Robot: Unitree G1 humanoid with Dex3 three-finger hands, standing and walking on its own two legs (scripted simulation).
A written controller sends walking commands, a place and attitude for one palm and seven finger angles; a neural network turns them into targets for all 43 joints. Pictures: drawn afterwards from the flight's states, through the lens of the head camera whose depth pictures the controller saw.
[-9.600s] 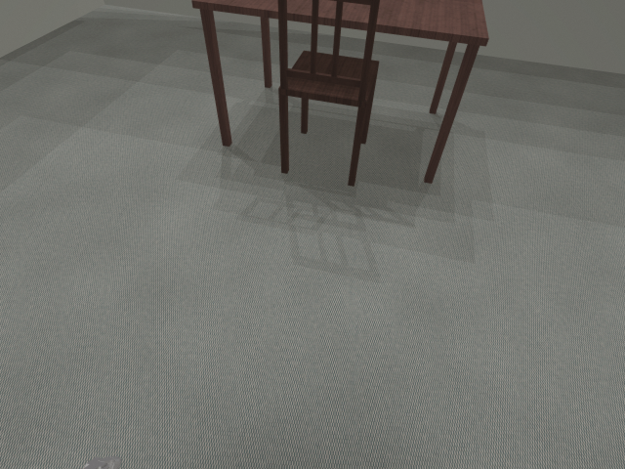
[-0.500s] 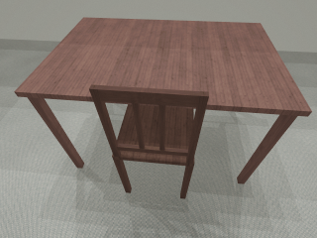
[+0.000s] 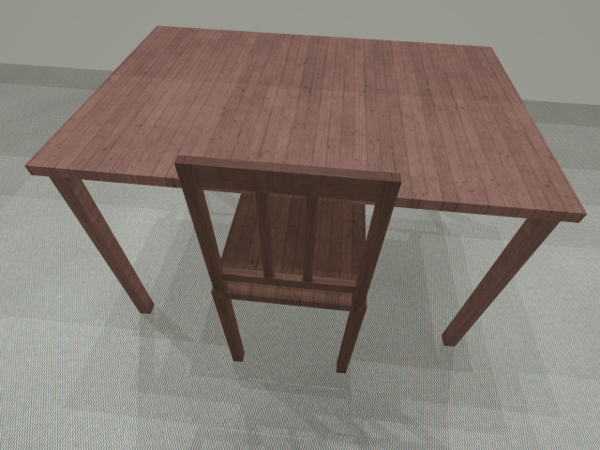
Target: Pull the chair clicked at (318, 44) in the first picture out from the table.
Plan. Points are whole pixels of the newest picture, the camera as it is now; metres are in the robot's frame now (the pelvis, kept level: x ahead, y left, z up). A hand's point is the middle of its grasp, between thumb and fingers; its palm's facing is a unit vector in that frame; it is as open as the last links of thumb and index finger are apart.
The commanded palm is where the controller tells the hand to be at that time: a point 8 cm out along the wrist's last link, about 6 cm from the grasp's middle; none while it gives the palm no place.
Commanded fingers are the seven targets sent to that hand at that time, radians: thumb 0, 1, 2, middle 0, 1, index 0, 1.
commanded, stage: look again from close up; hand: left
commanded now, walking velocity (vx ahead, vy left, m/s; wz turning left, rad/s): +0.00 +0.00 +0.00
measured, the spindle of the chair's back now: (265, 237) +0.51 +0.10 -0.09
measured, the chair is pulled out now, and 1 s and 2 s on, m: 0.00 0.00 0.00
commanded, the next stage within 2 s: shuffle to correct the standing spot in 1.98 s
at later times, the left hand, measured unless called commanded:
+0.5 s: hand out of the picture -0.01 +0.18 -0.18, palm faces +0.01 -0.98 -0.18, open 7.4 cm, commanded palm none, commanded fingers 0.00 0.90 0.90 -0.20 -0.30 -0.20 -0.30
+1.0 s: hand out of the picture -0.03 +0.18 -0.18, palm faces +0.01 -0.98 -0.17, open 7.4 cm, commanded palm none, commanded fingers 0.00 0.90 0.90 -0.20 -0.30 -0.20 -0.30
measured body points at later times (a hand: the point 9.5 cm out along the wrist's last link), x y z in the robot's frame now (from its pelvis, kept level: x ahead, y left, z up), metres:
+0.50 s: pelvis +0.00 +0.02 +0.00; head +0.00 +0.02 +0.45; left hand -0.01 +0.24 -0.16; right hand +0.00 -0.20 -0.16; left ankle +0.02 +0.10 -0.74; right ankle -0.02 -0.11 -0.74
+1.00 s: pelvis +0.00 +0.03 +0.00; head +0.00 +0.03 +0.45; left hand -0.03 +0.24 -0.16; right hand -0.02 -0.18 -0.16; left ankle +0.02 +0.10 -0.74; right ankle -0.02 -0.11 -0.74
